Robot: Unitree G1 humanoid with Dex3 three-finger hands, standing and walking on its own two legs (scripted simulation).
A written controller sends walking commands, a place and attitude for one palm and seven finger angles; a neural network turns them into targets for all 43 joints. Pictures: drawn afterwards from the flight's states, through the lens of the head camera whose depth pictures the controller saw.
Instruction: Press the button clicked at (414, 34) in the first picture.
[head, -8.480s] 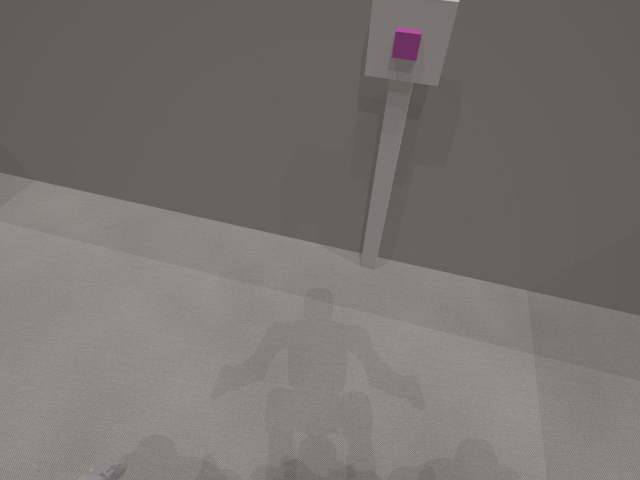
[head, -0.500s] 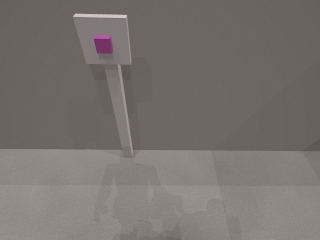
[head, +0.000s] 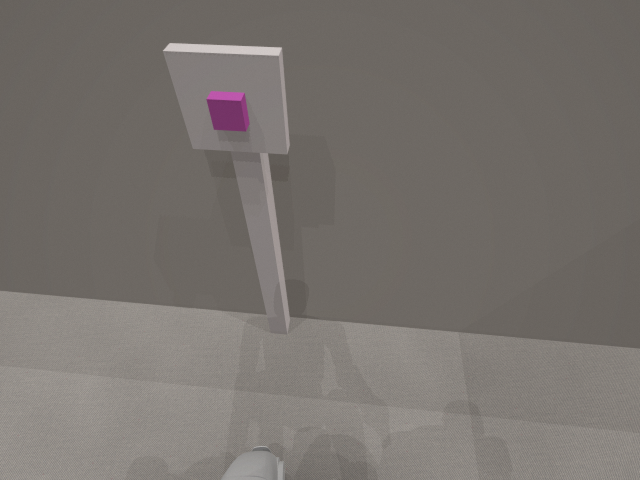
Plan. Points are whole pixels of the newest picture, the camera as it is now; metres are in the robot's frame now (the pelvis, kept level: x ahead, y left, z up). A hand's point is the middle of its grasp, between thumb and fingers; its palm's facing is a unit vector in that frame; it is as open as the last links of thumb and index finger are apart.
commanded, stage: take the last steps up to it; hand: left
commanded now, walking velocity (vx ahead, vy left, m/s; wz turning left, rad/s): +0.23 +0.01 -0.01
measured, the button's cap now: (229, 110) +0.65 +0.22 +0.12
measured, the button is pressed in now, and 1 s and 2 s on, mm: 0 0 0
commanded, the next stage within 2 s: come to a stop and stand still in 0.24 s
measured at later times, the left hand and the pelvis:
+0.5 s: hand (200, 419) +0.23 +0.22 -0.17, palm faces +0.00 -0.98 -0.22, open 7.4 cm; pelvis +0.14 +0.04 +0.00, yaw -2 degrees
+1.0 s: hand (174, 458) +0.17 +0.25 -0.18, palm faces +0.02 -0.98 -0.21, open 7.3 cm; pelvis +0.12 +0.06 +0.00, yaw -2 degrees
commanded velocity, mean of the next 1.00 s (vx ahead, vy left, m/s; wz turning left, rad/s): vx -0.03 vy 0.01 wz -0.01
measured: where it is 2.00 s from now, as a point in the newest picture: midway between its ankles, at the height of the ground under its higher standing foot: outside the picture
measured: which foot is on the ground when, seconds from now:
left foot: up 0.00-0.08, down 0.10-1.00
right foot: down 0.00-0.10, up 0.12-0.50, down 0.52-0.82, up 0.84-1.00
